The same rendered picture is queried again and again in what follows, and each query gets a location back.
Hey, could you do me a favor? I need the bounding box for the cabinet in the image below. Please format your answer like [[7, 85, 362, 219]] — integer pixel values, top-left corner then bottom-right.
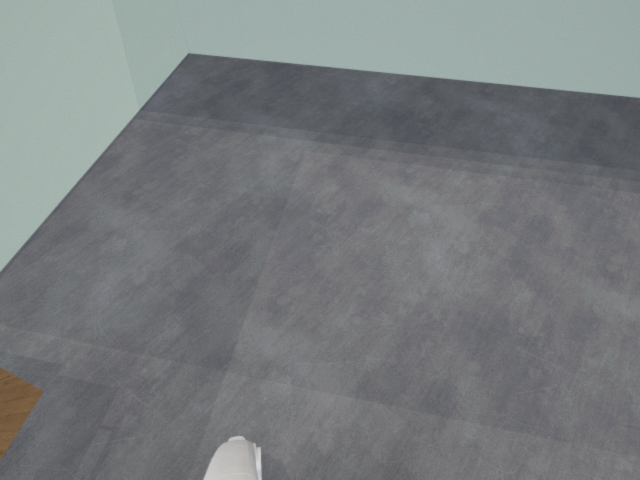
[[0, 368, 44, 460]]

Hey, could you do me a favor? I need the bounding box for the robot left thigh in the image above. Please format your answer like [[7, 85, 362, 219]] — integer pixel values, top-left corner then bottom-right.
[[203, 440, 262, 480]]

